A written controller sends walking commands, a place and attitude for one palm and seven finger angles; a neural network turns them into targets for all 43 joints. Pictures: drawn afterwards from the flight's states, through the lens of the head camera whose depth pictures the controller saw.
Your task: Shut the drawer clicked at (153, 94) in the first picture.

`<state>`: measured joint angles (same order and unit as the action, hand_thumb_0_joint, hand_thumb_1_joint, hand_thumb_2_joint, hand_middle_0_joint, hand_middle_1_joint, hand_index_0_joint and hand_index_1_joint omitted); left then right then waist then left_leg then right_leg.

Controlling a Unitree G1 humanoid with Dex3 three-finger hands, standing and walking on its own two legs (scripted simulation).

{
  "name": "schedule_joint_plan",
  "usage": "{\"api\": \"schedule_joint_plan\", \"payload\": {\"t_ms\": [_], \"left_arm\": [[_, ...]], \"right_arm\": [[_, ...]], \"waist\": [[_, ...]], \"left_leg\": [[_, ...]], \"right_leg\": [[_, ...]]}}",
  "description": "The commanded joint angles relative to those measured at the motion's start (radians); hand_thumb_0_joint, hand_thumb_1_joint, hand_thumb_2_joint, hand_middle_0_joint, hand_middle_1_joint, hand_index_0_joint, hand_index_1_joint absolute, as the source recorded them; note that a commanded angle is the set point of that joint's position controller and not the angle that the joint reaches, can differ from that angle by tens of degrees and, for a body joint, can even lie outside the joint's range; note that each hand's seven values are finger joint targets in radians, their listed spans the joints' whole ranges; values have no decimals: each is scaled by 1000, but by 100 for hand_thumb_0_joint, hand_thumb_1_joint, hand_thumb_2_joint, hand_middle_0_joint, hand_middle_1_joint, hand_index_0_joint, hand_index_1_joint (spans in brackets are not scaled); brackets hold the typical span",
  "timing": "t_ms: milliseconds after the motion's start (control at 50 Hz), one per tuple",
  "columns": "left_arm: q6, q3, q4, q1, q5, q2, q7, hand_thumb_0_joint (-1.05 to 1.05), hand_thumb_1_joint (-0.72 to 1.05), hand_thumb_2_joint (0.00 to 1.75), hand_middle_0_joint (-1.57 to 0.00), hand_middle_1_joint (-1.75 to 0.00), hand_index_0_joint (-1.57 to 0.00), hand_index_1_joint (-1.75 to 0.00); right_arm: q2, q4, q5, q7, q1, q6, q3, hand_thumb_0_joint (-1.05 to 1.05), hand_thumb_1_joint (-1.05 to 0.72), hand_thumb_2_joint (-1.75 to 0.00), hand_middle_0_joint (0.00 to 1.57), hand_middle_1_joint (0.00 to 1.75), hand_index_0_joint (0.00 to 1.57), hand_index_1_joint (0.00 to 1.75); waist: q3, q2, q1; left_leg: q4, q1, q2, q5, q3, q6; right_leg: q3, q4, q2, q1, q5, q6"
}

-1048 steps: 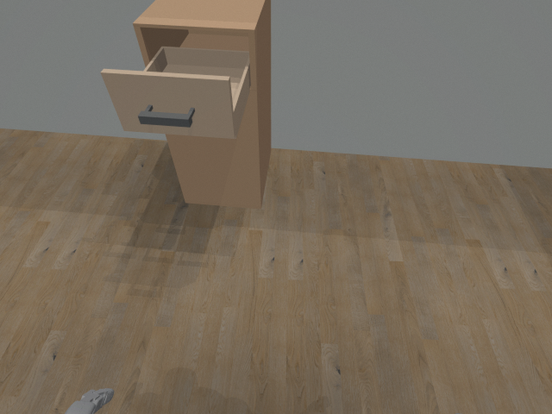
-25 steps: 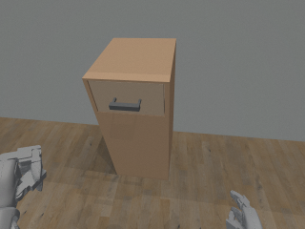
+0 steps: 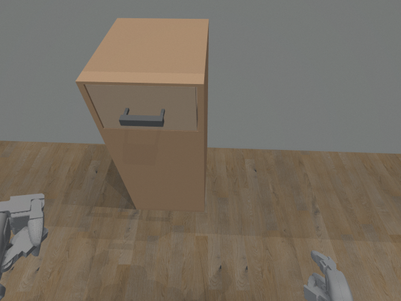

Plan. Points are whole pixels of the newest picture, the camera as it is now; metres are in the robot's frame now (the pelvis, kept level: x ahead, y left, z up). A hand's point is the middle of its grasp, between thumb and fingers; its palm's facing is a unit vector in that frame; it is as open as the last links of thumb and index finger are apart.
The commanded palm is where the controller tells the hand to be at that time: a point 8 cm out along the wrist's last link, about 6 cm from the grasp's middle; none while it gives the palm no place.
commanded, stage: step back with the hand held close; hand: left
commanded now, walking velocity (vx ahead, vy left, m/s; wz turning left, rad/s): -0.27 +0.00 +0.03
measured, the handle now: (143, 116) +0.63 +0.22 -0.04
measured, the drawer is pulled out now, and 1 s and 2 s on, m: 0.00 0.00 0.00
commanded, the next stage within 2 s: stop stepping back and stand still in 1.02 s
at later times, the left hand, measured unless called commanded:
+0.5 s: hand out of the picture +0.10 +0.27 +0.16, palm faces +0.41 -0.77 -0.50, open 3.3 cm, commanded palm +0.03 +0.31 +0.18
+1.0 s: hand out of the picture +0.05 +0.28 +0.18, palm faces +0.33 -0.87 -0.38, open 3.3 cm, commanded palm -0.02 +0.32 +0.18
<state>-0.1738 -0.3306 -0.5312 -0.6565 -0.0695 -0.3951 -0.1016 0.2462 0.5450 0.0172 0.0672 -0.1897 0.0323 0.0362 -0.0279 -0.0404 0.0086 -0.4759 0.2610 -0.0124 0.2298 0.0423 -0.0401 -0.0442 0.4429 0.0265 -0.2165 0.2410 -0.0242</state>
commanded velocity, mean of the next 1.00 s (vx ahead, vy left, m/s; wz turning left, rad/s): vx -0.35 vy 0.00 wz -0.03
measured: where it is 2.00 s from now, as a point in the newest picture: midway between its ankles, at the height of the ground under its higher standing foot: outside the picture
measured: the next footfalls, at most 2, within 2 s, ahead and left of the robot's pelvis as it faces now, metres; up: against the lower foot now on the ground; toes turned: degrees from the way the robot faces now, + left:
right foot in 1.12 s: -0.22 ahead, -0.06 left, +0.00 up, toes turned -3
left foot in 1.28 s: -0.10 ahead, +0.12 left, +0.00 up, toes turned -2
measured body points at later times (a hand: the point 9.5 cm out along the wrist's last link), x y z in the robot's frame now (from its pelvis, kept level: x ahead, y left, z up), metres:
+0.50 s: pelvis -0.08 +0.02 -0.02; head -0.05 +0.03 +0.43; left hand +0.07 +0.31 +0.18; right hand +0.11 -0.21 -0.09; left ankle +0.01 +0.09 -0.74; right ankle -0.01 -0.10 -0.74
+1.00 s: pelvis -0.15 +0.04 +0.00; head -0.10 +0.10 +0.44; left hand +0.02 +0.32 +0.20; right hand +0.04 -0.17 -0.06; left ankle +0.00 +0.10 -0.74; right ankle -0.33 -0.12 -0.68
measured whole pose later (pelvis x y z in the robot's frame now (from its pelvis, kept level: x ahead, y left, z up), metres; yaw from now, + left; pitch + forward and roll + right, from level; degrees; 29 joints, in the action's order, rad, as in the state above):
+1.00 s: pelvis -0.15 +0.04 +0.00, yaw +0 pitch +7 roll -7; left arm -0.30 -0.40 -0.70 -0.59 -0.06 -0.43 -0.14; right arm 0.13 0.63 -0.04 0.03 -0.16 -0.16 -0.01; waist 0.02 0.02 -0.01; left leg -0.28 0.51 0.07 -0.10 0.04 -0.07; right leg -0.01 0.73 0.07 -0.19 0.57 -0.01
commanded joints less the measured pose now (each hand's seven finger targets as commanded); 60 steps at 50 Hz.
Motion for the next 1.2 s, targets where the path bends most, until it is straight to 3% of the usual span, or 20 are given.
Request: {"api": "schedule_joint_plan", "payload": {"t_ms": [0, 200, 360, 420, 460, 520, 580, 600, 640, 680, 700, 720, 780, 920, 1020, 1060, 1100, 1120, 1140, 1180], "left_arm": [[-67, -173, -235, -11, -6, -171, -45, 0, 90, 90, -140, -160, -140, -160], [-99, -144, -211, 29, 23, -143, -56, 0, 90, 90, -140, -160, -140, -160], [-126, -174, -282, 53, 54, -146, -57, 0, 90, 90, -140, -160, -140, -160], [-133, -196, -271, 54, 59, -159, -54, 0, 90, 90, -140, -160, -140, -160], [-142, -194, -273, 61, 51, -154, -50, 0, 90, 90, -140, -160, -140, -160], [-147, -169, -279, 96, 31, -154, -55, 0, 90, 90, -140, -160, -140, -160], [-147, -142, -262, 114, 27, -147, -70, 0, 90, 90, -140, -160, -140, -160], [-147, -151, -260, 107, 29, -156, -72, 0, 90, 90, -140, -160, -140, -160], [-151, -171, -294, 84, 28, -172, -72, 0, 90, 90, -140, -160, -140, -160], [-170, -210, -334, 66, 51, -191, -69, 0, 90, 90, -140, -160, -140, -160], [-173, -225, -344, 79, 61, -202, -67, 0, 90, 90, -140, -160, -140, -160], [-174, -243, -347, 83, 62, -216, -67, 0, 90, 90, -140, -160, -140, -160], [-167, -216, -392, 51, 35, -176, -69, 0, 90, 90, -140, -160, -140, -160], [-176, -138, -361, 63, 12, -139, -52, 0, 90, 90, -140, -160, -140, -160], [-180, -206, -380, 17, -16, -220, -28, 0, 90, 90, -140, -160, -140, -160], [-191, -230, -397, 14, -32, -243, -15, 0, 90, 90, -140, -160, -140, -160], [-199, -281, -418, 12, -49, -302, -23, 0, 90, 90, -140, -160, -140, -160], [-187, -316, -416, -3, -57, -327, -38, 0, 90, 90, -140, -160, -140, -160], [-162, -230, -356, -20, -56, -229, -24, 0, 90, 90, -140, -160, -140, -160], [-108, -235, -292, -37, -26, -197, -21, 0, 90, 90, -140, -160, -140, -160]], "right_arm": [[87, -174, 4, 13, 103, -55, 27, 0, -90, -90, 20, 30, 20, 30], [109, -172, -1, 13, 92, -95, 26, 0, -90, -90, 20, 30, 20, 30], [115, -181, -10, 20, 75, -140, 24, 0, -90, -90, 20, 30, 20, 30], [115, -174, -12, 17, 71, -149, 29, 0, -90, -90, 20, 30, 20, 30], [107, -162, -14, 13, 59, -152, 32, 0, -90, -90, 20, 30, 20, 30], [96, -129, -19, -1, 41, -142, 42, 0, -90, -90, 20, 30, 20, 30], [72, -106, -21, -11, 50, -126, 35, 0, -90, -90, 20, 30, 20, 30], [72, -105, -19, -9, 55, -121, 34, 0, -90, -90, 20, 30, 20, 30], [95, -115, -16, 2, 76, -118, 33, 0, -90, -90, 20, 30, 20, 30], [107, -138, -24, 8, 97, -148, 33, 0, -90, -90, 20, 30, 20, 30], [94, -132, -35, 7, 83, -165, 35, 0, -90, -90, 20, 30, 20, 30], [88, -126, -35, 4, 80, -169, 39, 0, -90, -90, 20, 30, 20, 30], [89, -111, -38, -13, 71, -195, 48, 0, -90, -90, 20, 30, 20, 30], [73, -10, -54, -17, 16, -237, 25, 0, -90, -90, 20, 30, 20, 30], [58, -17, -72, -31, 6, -204, 22, 0, -90, -90, 20, 30, 20, 30], [54, -32, -56, -36, 32, -177, 13, 0, -90, -90, 20, 30, 20, 30], [43, -61, -34, -27, 74, -149, -2, 0, -90, -90, 20, 30, 20, 30], [50, -79, -34, -18, 85, -156, -9, 0, -90, -90, 20, 30, 20, 30], [56, -74, -6, -12, 74, -161, 11, 0, -90, -90, 20, 30, 20, 30], [43, -77, -5, -6, 104, -138, 4, 0, -90, -90, 20, 30, 20, 30]], "waist": [[197, -8, -13], [59, -17, 2], [101, -103, -6], [99, -67, -2], [88, 13, 6], [86, 153, 19], [99, 205, 30], [97, 186, 30], [66, 2, 23], [125, -285, 5], [134, -273, 13], [137, -216, 9], [174, -73, -7], [266, -246, 1], [380, -231, -15], [348, -115, -15], [248, 104, -5], [246, 133, -17], [149, 238, -12], [53, 197, 10]], "left_leg": [[37, -17, 96, -353, -105, -11], [172, 304, 124, 262, -190, -47], [246, 509, 190, 451, -271, -89], [197, 548, 179, 469, -260, -90], [96, 471, 133, 400, -218, -70], [-205, 187, 27, 236, -119, 6], [-294, 30, 10, 122, -89, 27], [-221, 19, 14, 107, -92, 20], [28, 103, 84, 129, -200, -14], [335, 404, 320, 400, -462, -106], [412, 483, 382, 511, -516, -141], [419, 509, 398, 529, -513, -140], [281, 188, 320, 256, -353, -117], [348, -223, 224, 30, -222, 14], [253, -327, 191, -307, -117, 88], [82, -342, 143, -232, -43, 73], [-217, -241, 69, 8, -27, 72], [-374, -150, 22, 112, -19, 80], [-522, -55, 7, 158, -91, 77], [-445, 123, 61, 80, -89, 54]], "right_leg": [[89, 6, -94, 96, -397, 27], [110, -3, -51, 110, 23, 25], [102, 210, 15, 273, -47, 41], [145, 212, 11, 269, -51, 33], [223, 122, -32, 157, -36, 11], [401, -127, -202, -182, 143, -80], [331, -165, -265, -311, 98, -105], [280, -135, -233, -311, 81, -81], [175, 9, -93, -260, 94, -18], [70, 465, 72, 30, 109, 40], [109, 690, 86, 62, 167, 42], [136, 793, 89, 59, 172, 45], [105, 715, 58, -147, 224, 43], [-11, 259, 78, -158, 348, 14], [-41, -72, 84, -37, 228, -22], [9, -248, -3, -78, 64, -25], [156, -316, -259, -266, -50, -77], [169, -286, -346, -290, -66, -131], [151, -236, -348, -331, 68, -171], [89, -146, -297, -208, -72, -158]]}}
